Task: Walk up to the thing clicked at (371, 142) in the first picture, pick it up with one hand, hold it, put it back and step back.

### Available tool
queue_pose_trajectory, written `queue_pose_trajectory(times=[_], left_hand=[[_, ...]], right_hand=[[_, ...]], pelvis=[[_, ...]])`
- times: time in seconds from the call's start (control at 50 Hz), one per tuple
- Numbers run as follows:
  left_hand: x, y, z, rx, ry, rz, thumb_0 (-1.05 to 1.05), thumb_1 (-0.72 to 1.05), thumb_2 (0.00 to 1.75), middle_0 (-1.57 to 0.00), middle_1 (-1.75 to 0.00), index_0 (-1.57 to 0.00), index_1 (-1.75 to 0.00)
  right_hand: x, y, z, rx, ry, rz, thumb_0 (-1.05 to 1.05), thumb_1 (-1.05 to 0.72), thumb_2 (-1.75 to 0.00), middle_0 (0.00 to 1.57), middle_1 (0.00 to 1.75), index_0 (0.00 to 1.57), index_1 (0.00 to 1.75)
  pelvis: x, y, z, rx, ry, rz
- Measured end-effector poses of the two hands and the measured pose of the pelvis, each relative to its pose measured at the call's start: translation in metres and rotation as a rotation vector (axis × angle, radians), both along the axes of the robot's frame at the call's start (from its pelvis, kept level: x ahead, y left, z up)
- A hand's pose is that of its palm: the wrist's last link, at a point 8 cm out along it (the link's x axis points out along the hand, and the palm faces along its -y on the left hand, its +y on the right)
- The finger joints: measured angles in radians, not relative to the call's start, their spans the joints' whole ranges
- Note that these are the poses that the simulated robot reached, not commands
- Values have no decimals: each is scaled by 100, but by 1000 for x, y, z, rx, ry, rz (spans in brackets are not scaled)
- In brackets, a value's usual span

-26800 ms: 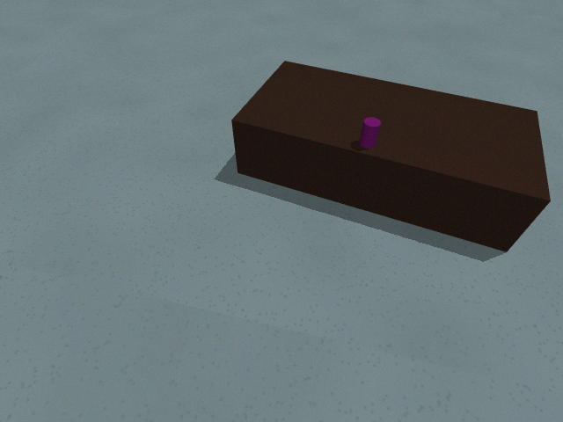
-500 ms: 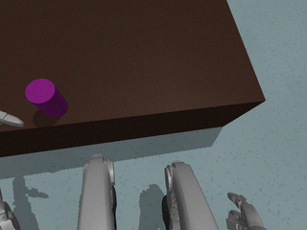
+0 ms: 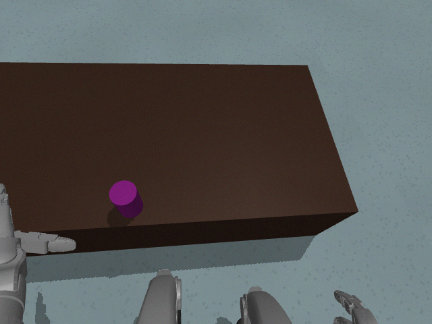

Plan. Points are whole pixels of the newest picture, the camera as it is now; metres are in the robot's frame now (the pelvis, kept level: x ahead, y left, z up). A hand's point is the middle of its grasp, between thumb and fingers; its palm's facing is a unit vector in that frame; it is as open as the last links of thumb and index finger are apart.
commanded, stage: home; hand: left
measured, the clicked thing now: (127, 199) +0.43 +0.24 -0.28
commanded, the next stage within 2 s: none
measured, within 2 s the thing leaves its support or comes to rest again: neither
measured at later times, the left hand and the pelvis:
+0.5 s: hand (105, 305) +0.17 +0.17 +0.00, palm faces +0.16 -0.95 -0.26, open 17.6 cm; pelvis +0.02 -0.01 +0.06, yaw +2 degrees
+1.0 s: hand (116, 292) +0.19 +0.16 +0.00, palm faces +0.14 -0.95 -0.28, open 17.4 cm; pelvis +0.03 -0.03 +0.06, yaw +2 degrees
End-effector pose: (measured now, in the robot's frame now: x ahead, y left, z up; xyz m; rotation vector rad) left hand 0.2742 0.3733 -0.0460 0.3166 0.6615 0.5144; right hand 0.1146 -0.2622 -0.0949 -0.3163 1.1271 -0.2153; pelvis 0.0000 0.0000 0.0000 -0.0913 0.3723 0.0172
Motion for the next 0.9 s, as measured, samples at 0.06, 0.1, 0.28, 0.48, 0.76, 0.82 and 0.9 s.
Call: queue_pose_trajectory(times=[0.06, 0.1, 0.28, 0.48, 0.76, 0.82, 0.9], left_hand=[[-12, -29, 7, -47, 9, -40, -1, -54, 5, -6, -5, -5, -6], [-22, -46, 14, -72, 13, -62, -1, -53, 6, -6, -5, -5, -6], [-64, -97, 55, -111, 3, -146, -1, -57, 3, -5, -4, -5, -5], [-122, -155, 71, -209, 45, -200, -1, -57, 4, -6, -5, -5, -5], [-115, -167, 78, -182, 37, -197, -1, -52, 7, -6, -5, -5, -6], [-112, -171, 76, -192, 46, -202, -1, -52, 7, -6, -5, -5, -6], [-110, -172, 73, -198, 59, -203, -1, -52, 7, -6, -5, -5, -6]], right_hand=[[6, 9, 19, 10, -34, -4, 0, -90, -90, 21, 30, 20, 30], [12, 14, 31, 15, -67, -8, 0, -90, -90, 21, 30, 20, 30], [47, 32, 67, 53, -262, 0, 0, -90, -90, 21, 30, 20, 30], [81, 35, 86, 93, -408, 69, 1, -90, -90, 21, 30, 20, 30], [78, 6, 88, 45, -441, 66, 1, -90, -90, 21, 30, 20, 30], [73, 2, 85, 44, -428, 51, 1, -90, -90, 21, 30, 20, 30], [69, -2, 83, 39, -411, 38, 1, -90, -90, 21, 30, 20, 30]], pelvis=[[7, 1, 17, 9, -37, 3], [12, 2, 26, 14, -63, 5], [22, 1, 52, 34, -166, 13], [19, -11, 59, 58, -220, 22], [22, -28, 58, 70, -229, 32], [25, -29, 58, 71, -228, 28], [28, -30, 57, 72, -226, 25]])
